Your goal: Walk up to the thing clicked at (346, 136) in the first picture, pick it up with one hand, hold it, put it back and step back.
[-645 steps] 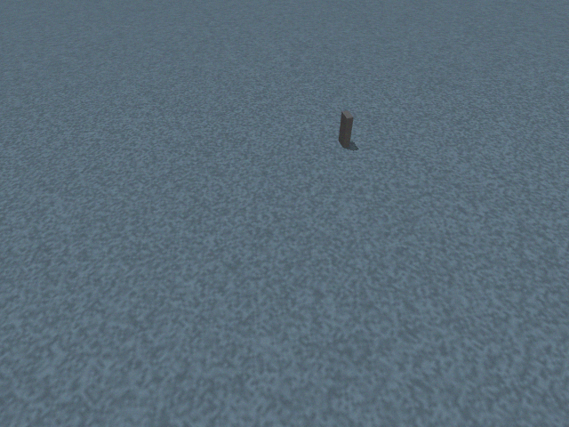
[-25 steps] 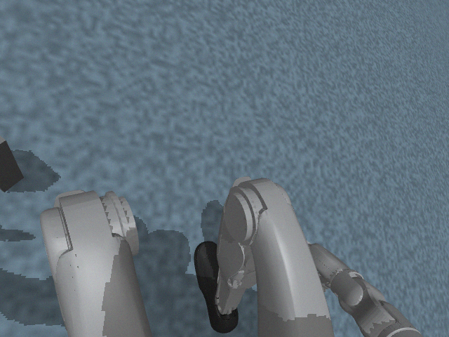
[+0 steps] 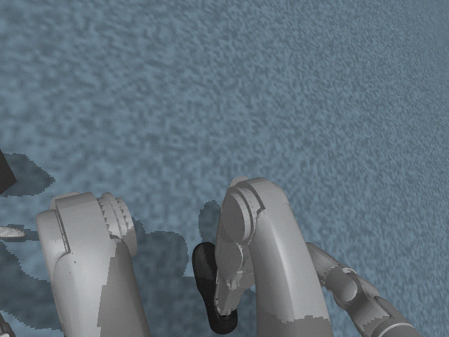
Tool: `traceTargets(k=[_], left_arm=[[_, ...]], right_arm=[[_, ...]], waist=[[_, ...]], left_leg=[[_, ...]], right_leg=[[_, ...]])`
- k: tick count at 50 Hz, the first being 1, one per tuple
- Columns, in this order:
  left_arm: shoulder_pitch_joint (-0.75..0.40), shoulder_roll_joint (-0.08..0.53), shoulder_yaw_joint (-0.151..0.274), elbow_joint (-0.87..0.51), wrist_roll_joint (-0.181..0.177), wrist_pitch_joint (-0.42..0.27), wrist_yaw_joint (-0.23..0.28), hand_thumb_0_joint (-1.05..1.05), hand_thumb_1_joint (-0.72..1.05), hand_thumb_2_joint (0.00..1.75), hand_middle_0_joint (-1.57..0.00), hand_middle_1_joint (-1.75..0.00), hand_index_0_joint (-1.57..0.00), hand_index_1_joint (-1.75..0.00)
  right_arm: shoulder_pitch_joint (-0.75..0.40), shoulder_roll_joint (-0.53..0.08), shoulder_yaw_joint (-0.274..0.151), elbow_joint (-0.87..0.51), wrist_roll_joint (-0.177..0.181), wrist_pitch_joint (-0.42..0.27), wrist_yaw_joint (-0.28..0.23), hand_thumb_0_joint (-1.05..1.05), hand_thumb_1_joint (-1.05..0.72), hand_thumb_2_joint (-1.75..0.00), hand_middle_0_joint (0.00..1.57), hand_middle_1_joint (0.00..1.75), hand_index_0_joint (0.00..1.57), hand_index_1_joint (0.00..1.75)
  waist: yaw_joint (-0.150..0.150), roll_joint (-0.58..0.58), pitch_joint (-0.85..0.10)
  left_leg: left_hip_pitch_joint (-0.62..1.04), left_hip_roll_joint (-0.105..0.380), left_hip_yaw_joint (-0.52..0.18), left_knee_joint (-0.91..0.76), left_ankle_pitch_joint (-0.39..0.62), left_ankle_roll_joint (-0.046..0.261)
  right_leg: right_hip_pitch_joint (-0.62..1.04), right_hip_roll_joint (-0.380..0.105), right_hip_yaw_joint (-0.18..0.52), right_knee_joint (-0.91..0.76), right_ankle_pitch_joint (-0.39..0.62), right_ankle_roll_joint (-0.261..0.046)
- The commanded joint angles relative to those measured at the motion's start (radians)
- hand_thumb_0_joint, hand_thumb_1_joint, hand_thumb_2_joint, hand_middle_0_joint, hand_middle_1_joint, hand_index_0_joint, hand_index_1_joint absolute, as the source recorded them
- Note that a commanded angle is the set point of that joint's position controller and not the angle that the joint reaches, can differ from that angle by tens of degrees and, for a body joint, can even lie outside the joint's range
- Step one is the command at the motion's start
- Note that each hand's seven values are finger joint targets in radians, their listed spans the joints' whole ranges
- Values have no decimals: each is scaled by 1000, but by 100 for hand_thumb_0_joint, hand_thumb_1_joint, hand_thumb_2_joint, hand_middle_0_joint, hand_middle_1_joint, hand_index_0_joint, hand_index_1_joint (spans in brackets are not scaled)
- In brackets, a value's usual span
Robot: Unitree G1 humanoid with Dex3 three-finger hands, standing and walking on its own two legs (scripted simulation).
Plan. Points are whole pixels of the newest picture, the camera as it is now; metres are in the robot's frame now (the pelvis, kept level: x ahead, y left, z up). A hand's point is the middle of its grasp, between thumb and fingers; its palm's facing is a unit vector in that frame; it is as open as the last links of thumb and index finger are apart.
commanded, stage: close in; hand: left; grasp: from the side
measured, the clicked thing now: out of the picture +0.40 +0.33 -0.17
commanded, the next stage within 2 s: rest palm in 0.14 s
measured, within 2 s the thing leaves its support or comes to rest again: neither
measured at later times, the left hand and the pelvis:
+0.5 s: hand out of the picture +0.36 +0.31 -0.17, palm faces +0.48 -0.88 +0.01, open 16.8 cm; pelvis +0.00 +0.00 +0.00, yaw -1 degrees
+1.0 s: hand out of the picture +0.38 +0.32 -0.16, palm faces +0.48 -0.88 +0.00, open 10.8 cm; pelvis +0.00 +0.00 +0.01, yaw -1 degrees
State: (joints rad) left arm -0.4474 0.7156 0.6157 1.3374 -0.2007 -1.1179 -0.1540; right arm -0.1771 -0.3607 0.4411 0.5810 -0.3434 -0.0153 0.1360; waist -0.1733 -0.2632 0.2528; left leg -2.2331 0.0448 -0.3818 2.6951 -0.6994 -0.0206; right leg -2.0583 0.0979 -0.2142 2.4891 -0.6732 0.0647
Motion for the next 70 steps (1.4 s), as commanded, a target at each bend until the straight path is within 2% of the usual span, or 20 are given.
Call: traceTargets(k=[1,3,4,5,11,15,22,25,26,29,30,34,44,47,52,54,56,60,65,70], left_arm=[[-151,135,-34,-146,1,-75,26,0,-61,6,-6,-9,-8,-8],[-168,147,-42,-158,8,-76,40,0,-61,7,-7,-9,-8,-8],[-168,118,-67,-162,9,-78,41,0,-61,7,-7,-9,-8,-8],[-140,149,-33,-145,10,-76,51,0,-60,9,-7,-10,-9,-9],[-137,132,-46,-158,23,-82,95,0,-52,12,-5,-10,-7,-8],[-134,112,-66,-133,38,-84,120,0,-47,15,-10,-9,-10,-10],[-165,136,-71,-130,53,-102,149,0,-38,18,-9,-8,-8,-9],[-163,159,-55,-133,56,-110,157,0,-17,27,-26,-23,-26,-22],[-171,142,-69,-134,56,-113,155,0,-10,30,-28,-25,-28,-24],[-189,154,-80,-138,61,-114,153,0,-3,35,-36,-30,-36,-30],[-167,171,-61,-114,60,-111,154,0,0,38,-37,-32,-36,-32],[-175,152,-69,-130,38,-110,147,0,13,43,-43,-37,-43,-37],[-199,163,-92,-109,42,-91,136,0,40,59,-58,-51,-58,-51],[-205,174,-79,-107,33,-91,138,0,35,65,-65,-61,-65,-60],[-218,164,-99,-95,41,-86,139,0,39,75,-73,-72,-73,-71],[-184,162,-89,-91,41,-83,141,0,40,76,-75,-73,-75,-73],[-206,153,-107,-88,44,-81,138,0,37,78,-77,-76,-77,-75],[-168,177,-85,-99,46,-82,138,0,34,82,-84,-83,-85,-82],[-186,155,-95,-96,34,-74,140,0,36,90,-90,-91,-91,-91],[-157,160,-80,-104,29,-73,140,0,32,92,-95,-96,-96,-95]], right_arm=[[4,-344,-130,-25,3,4,-14,0,-90,-90,20,30,20,30],[0,-343,-130,-24,4,4,-13,0,-90,-90,20,30,20,30],[-10,-341,-130,-32,6,5,-11,0,-90,-90,20,30,20,30],[4,-340,-129,-22,5,8,-11,0,-90,-90,20,30,20,30],[-5,-333,-126,-29,-1,15,-3,0,-89,-90,20,30,20,30],[-10,-336,-125,-30,-3,18,0,0,-88,-90,20,30,20,30],[-20,-336,-116,-30,-8,19,1,0,-87,-90,20,30,20,30],[-12,-338,-111,-28,-10,22,1,0,-87,-89,20,30,20,30],[-17,-339,-107,-36,-10,23,2,0,-87,-89,20,30,20,30],[-20,-340,-103,-34,-8,27,2,0,-87,-89,20,30,20,30],[-16,-344,-105,-32,-8,27,1,0,-86,-89,20,30,20,30],[-20,-338,-97,-29,-7,24,0,0,-86,-89,20,30,20,30],[-14,-340,-85,-33,-7,33,-7,0,-85,-89,20,30,20,30],[-17,-340,-80,-37,-5,34,-9,0,-85,-89,20,30,20,30],[-16,-341,-75,-34,-9,38,-11,0,-85,-89,20,30,20,30],[-16,-342,-79,-39,-10,39,-13,0,-85,-89,20,30,20,30],[-25,-344,-78,-40,-10,40,-11,0,-85,-89,20,30,20,30],[-26,-349,-79,-43,-10,44,-14,0,-86,-89,20,30,20,30],[-25,-346,-73,-39,-9,44,-14,0,-86,-89,20,30,20,30],[-30,-349,-77,-44,-9,45,-13,0,-86,-89,20,30,20,30]], waist=[[-76,509,-541],[-72,502,-530],[-74,492,-520],[-64,505,-537],[-54,507,-536],[-74,491,-518],[-82,487,-505],[-79,520,-520],[-85,522,-519],[-89,525,-486],[-84,519,-488],[-82,498,-508],[-101,484,-508],[-100,486,-495],[-114,497,-500],[-95,485,-502],[-115,480,-474],[-93,502,-485],[-105,498,-484],[-92,494,-491]], left_leg=[[379,42,124,-340,94,-14],[370,42,127,-337,84,-10],[373,44,122,-342,75,-12],[379,43,122,-341,91,-13],[370,40,126,-342,70,-12],[374,42,114,-346,82,-14],[368,47,109,-346,56,-11],[389,48,102,-353,64,-17],[402,50,94,-359,81,-21],[385,51,89,-364,54,-19],[380,52,94,-356,61,-16],[382,48,102,-341,78,-12],[372,50,96,-335,84,-9],[364,51,90,-342,70,-10],[385,53,86,-342,92,-13],[394,54,88,-340,99,-12],[373,54,84,-344,75,-11],[401,58,75,-357,86,-17],[396,56,75,-352,105,-16],[395,55,78,-347,101,-15]], right_leg=[[206,22,-127,-184,183,-74],[202,21,-126,-190,176,-74],[191,22,-127,-190,166,-74],[208,24,-128,-188,176,-75],[211,27,-130,-195,162,-76],[209,26,-137,-194,173,-73],[197,30,-141,-201,155,-73],[203,31,-145,-193,164,-74],[206,29,-150,-187,175,-73],[187,28,-149,-188,153,-74],[192,29,-147,-189,163,-74],[213,34,-144,-203,175,-71],[230,36,-149,-211,182,-69],[220,36,-154,-211,171,-70],[228,37,-156,-213,190,-70],[232,39,-155,-215,191,-69],[214,37,-159,-217,175,-69],[218,36,-161,-205,181,-70],[227,37,-164,-212,197,-69],[233,38,-162,-211,194,-69]])
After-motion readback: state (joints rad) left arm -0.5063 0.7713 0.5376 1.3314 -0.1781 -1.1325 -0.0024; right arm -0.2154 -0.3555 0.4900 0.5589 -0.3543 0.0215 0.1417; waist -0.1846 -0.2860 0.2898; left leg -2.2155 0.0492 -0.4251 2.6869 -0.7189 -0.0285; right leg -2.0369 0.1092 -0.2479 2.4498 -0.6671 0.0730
